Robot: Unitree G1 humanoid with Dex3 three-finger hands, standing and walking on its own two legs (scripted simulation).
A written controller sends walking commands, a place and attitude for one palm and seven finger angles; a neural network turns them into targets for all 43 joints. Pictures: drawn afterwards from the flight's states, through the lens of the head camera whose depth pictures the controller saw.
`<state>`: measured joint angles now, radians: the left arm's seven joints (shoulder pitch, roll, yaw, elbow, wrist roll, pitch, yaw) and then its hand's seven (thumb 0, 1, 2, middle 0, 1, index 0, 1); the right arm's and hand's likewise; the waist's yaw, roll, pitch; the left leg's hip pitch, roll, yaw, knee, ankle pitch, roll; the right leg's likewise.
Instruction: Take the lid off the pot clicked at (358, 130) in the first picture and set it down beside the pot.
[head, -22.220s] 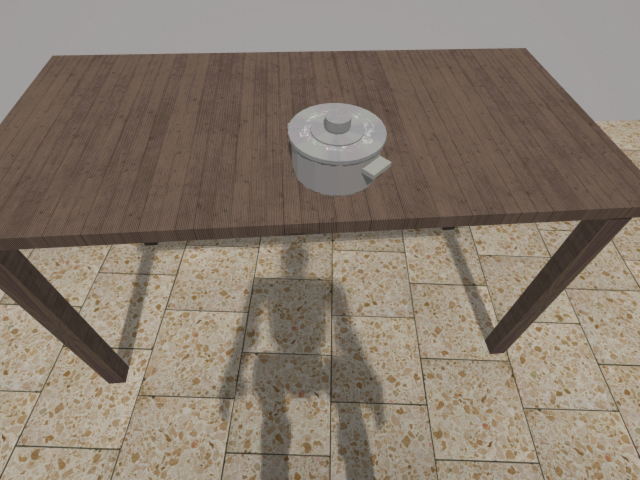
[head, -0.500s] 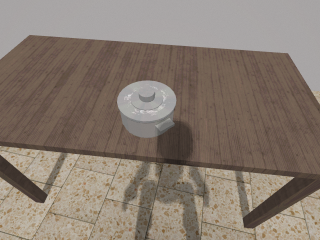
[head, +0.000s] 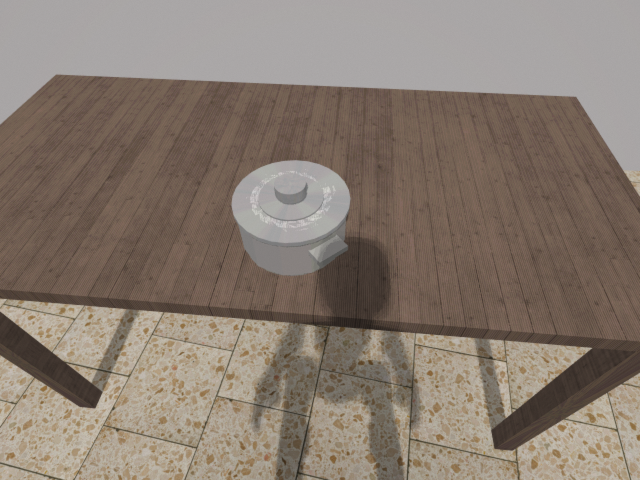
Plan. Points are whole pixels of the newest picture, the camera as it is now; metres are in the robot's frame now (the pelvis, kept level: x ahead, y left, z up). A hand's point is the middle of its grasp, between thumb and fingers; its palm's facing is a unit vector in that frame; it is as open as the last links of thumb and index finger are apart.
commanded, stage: come to a stop and stand still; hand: left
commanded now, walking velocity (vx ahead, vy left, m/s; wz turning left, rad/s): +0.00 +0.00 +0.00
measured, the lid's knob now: (290, 188) +0.50 +0.08 +0.08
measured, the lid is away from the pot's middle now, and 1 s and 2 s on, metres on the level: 0.00 0.00 0.00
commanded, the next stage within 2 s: look again from close up in 0.52 s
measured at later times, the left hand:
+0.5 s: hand out of the picture +0.03 +0.16 -0.17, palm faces -0.01 -0.97 -0.22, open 7.3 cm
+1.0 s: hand out of the picture +0.01 +0.16 -0.17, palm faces -0.01 -0.98 -0.19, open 7.3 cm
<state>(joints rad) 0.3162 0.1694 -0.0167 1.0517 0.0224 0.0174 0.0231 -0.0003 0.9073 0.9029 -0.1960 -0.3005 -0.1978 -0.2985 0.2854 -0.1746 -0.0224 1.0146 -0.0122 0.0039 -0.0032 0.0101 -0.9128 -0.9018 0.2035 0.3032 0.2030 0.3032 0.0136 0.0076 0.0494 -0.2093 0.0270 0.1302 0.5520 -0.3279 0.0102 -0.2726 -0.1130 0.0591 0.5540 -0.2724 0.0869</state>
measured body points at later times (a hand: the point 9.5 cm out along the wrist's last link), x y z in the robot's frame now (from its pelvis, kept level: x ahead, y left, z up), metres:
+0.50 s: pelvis +0.01 -0.02 +0.00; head +0.03 -0.03 +0.45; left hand +0.03 +0.21 -0.15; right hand +0.02 -0.25 -0.16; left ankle -0.02 +0.11 -0.73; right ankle +0.02 -0.19 -0.73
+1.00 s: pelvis +0.01 -0.01 +0.00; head +0.03 -0.01 +0.45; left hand +0.01 +0.21 -0.16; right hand +0.01 -0.23 -0.15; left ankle -0.02 +0.11 -0.73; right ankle +0.02 -0.18 -0.73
